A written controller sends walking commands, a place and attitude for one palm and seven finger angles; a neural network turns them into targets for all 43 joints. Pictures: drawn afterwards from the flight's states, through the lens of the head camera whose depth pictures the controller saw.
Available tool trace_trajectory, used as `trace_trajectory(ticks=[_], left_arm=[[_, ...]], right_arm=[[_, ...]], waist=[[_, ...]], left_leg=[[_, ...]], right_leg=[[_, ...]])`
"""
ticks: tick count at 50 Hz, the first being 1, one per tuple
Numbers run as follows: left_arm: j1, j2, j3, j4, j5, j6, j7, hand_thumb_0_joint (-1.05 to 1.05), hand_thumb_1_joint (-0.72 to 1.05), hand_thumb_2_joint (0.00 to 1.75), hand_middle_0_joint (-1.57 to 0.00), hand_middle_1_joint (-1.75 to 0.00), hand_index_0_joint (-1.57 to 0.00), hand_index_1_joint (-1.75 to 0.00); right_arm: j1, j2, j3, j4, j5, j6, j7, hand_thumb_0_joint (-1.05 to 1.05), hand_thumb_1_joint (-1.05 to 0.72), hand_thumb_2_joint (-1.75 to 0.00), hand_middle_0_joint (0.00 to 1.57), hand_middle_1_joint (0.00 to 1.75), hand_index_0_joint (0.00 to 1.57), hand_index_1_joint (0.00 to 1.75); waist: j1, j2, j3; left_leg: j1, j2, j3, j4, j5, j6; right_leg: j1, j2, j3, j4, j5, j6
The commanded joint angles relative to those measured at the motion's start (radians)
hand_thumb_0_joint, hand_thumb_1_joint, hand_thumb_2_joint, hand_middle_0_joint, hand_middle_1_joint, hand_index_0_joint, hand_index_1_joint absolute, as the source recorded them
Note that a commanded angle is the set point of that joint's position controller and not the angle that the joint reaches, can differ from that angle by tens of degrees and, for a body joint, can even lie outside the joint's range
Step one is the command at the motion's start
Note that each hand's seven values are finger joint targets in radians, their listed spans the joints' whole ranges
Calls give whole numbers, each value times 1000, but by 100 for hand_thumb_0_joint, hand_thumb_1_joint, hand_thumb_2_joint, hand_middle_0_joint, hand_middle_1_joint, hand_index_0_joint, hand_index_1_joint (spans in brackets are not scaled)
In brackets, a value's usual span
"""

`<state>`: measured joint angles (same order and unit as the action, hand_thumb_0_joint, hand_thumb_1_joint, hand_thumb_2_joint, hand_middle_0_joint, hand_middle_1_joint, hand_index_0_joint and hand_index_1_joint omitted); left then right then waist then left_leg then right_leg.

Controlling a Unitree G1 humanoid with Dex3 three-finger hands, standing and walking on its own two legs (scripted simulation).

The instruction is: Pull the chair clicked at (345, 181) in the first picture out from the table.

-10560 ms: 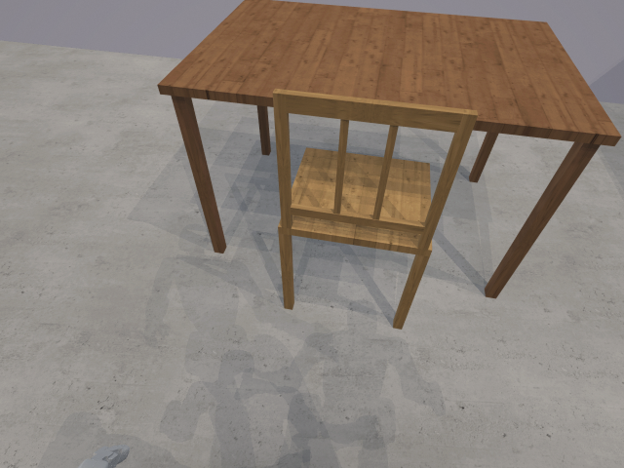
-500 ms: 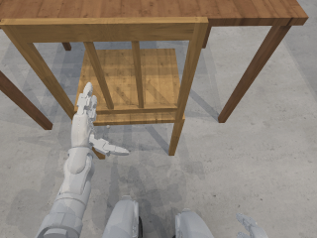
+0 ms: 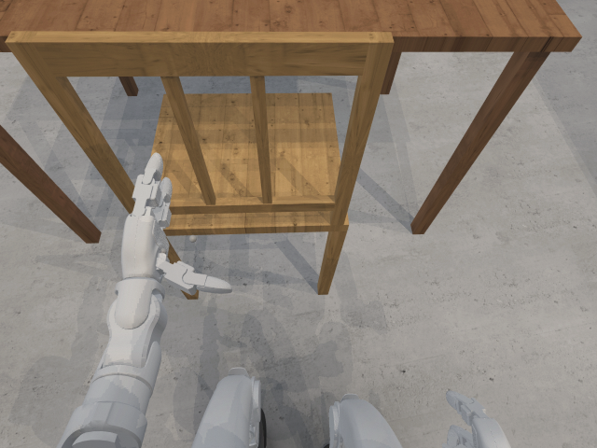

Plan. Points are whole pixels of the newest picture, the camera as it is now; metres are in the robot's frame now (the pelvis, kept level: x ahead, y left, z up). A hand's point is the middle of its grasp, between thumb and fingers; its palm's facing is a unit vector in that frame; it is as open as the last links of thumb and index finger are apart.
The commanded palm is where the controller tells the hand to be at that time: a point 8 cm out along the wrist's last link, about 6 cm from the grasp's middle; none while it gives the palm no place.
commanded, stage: aim the fingers beside a spindle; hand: left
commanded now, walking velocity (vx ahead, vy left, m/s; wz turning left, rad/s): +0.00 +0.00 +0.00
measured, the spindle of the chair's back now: (194, 150) +0.53 +0.17 +0.02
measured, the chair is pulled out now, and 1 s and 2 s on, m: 0.00 0.00 0.00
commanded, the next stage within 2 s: push the fingers through the gap in 0.10 s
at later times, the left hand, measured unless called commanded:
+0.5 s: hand (194, 222) +0.40 +0.15 +0.03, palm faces +0.05 -1.00 -0.03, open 16.9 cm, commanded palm +0.38 +0.19 +0.02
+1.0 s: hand (205, 190) +0.45 +0.15 +0.03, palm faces +0.07 -1.00 -0.04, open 16.9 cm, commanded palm +0.43 +0.19 +0.02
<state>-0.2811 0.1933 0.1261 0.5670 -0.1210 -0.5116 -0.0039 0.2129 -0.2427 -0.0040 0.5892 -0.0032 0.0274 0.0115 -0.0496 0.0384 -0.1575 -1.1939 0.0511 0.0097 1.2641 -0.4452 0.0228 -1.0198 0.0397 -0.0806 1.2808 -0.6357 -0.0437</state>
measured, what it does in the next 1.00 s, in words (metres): stands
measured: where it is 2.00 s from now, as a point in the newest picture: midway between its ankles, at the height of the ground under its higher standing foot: outside the picture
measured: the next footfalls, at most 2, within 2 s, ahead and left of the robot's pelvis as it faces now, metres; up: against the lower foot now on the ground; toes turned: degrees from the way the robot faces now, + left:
none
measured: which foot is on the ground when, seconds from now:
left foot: down 0.00-1.00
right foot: down 0.00-1.00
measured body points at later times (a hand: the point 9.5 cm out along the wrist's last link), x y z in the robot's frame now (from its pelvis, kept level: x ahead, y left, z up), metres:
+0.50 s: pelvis +0.00 +0.01 +0.00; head +0.11 +0.03 +0.43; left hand +0.39 +0.21 +0.03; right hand +0.12 -0.24 -0.12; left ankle +0.08 +0.11 -0.62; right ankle -0.01 -0.10 -0.62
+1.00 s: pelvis +0.00 +0.01 -0.01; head +0.12 +0.03 +0.43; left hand +0.44 +0.20 +0.03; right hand +0.06 -0.24 -0.13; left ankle +0.08 +0.11 -0.62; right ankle -0.01 -0.10 -0.62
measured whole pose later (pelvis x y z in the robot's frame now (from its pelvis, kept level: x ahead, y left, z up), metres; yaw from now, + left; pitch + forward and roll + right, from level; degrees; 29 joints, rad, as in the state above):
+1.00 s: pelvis +0.00 +0.01 -0.01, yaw -1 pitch +24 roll -4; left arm -0.62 0.24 0.21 0.88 -0.05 -0.51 0.05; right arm 0.27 -0.24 0.00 0.64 -0.03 0.07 0.03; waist -0.11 0.05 -0.16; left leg -1.27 0.05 0.02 1.29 -0.44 0.04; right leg -1.09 0.04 -0.07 1.29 -0.62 -0.02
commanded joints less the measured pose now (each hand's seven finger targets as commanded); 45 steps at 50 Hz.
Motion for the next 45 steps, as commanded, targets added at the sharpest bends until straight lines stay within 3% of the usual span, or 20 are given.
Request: trace_trajectory(ticks=[1,2,4,10,13,15,24,31,32,33,34,36,37,40,44,45], left_arm=[[-271,77,-10,-180,-15,-59,-22,0,-50,30,-6,-8,-6,-8],[-258,70,-16,-179,-19,-56,-28,0,-50,30,-6,-8,-6,-8],[-280,64,-23,-165,-24,-47,-35,0,-50,30,-6,-8,-6,-8],[-251,107,27,-260,-11,-66,8,0,-50,30,-6,-8,-6,-8],[-277,110,30,-250,7,-72,36,0,-50,30,-6,-8,-6,-8],[-313,106,24,-201,17,-70,43,0,-50,30,-6,-8,-6,-8],[-392,81,-1,-133,7,-45,9,0,-50,30,-6,-8,-6,-8],[-444,114,43,-85,21,-56,33,0,-50,30,-6,-8,-6,-8],[-480,110,32,-91,27,-62,39,0,-50,30,-6,-8,-6,-8],[-484,106,34,-60,37,-62,44,0,-50,30,-6,-8,-6,-8],[-529,93,22,-42,38,-63,48,0,-50,30,-6,-8,-6,-8],[-576,117,40,-8,47,-70,55,0,-50,30,-6,-8,-6,-8],[-614,120,38,-15,51,-78,58,0,-50,30,-6,-8,-6,-8],[-625,127,58,-3,53,-84,62,0,-50,30,-6,-8,-6,-8],[-664,151,82,89,57,-67,61,0,-50,30,-6,-8,-6,-8],[-665,175,103,103,61,-65,60,0,-50,30,-6,-8,-6,-8]], right_arm=[[44,-140,-54,-97,1,-38,-13,0,-90,-90,20,30,20,30],[47,-143,-54,-100,3,-41,-14,0,-90,-90,20,30,20,30],[50,-145,-56,-92,3,-39,-16,0,-90,-90,20,30,20,30],[53,-140,-59,-102,-5,-37,-11,0,-90,-90,20,30,20,30],[58,-138,-57,-94,-10,-33,-7,0,-90,-90,20,30,20,30],[62,-140,-54,-82,-10,-28,-6,0,-90,-90,20,30,20,30],[77,-149,-58,-77,-6,-19,-6,0,-90,-90,20,30,20,30],[94,-148,-57,-66,-12,-11,-3,0,-90,-90,20,30,20,30],[96,-149,-57,-65,-13,-11,-2,0,-90,-90,20,30,20,30],[99,-148,-57,-60,-15,-8,1,0,-90,-90,20,30,20,30],[101,-148,-55,-57,-16,-6,1,0,-90,-90,20,30,20,30],[106,-152,-55,-49,-18,-4,-1,0,-90,-90,20,30,20,30],[113,-154,-57,-47,-18,-6,-1,0,-90,-90,20,30,20,30],[122,-154,-60,-43,-25,-4,3,0,-90,-90,20,30,20,30],[138,-156,-56,-32,-25,11,6,0,-90,-90,20,30,20,30],[145,-159,-56,-32,-27,14,6,0,-90,-90,20,30,20,30]], waist=[[-37,-19,-369],[-36,0,-377],[-44,-26,-370],[-9,29,-450],[-22,30,-431],[-40,-5,-387],[-47,35,-422],[-47,26,-415],[-58,51,-415],[-57,45,-404],[-72,23,-393],[-78,18,-384],[-84,47,-400],[-68,74,-466],[-88,36,-435],[-81,28,-444]], left_leg=[[409,-29,-53,-107,145,14],[424,-29,-55,-108,155,14],[421,-28,-59,-107,155,14],[507,-24,-69,-119,243,5],[512,-19,-76,-115,250,3],[467,-20,-76,-110,213,5],[519,-17,-90,-123,215,-1],[508,-16,-95,-123,216,-3],[520,-15,-98,-120,214,-2],[517,-15,-102,-123,195,-5],[498,-17,-103,-121,172,-2],[474,-19,-101,-117,134,1],[495,-16,-107,-116,143,0],[534,-16,-110,-114,186,-7],[483,-17,-98,-105,174,2],[467,-20,-96,-102,168,3]], right_leg=[[37,-10,73,-238,287,20],[26,-8,70,-234,288,17],[20,-10,64,-236,290,20],[27,-8,49,-208,343,13],[-3,-6,40,-198,335,13],[-12,-4,43,-203,313,15],[-38,-1,34,-210,290,9],[-51,2,30,-203,282,8],[-73,2,30,-199,275,8],[-87,3,28,-200,257,9],[-89,2,26,-201,244,11],[-97,3,33,-207,217,11],[-114,4,31,-198,220,9],[-102,3,29,-190,243,6],[-98,7,34,-200,243,12],[-82,7,37,-200,241,13]])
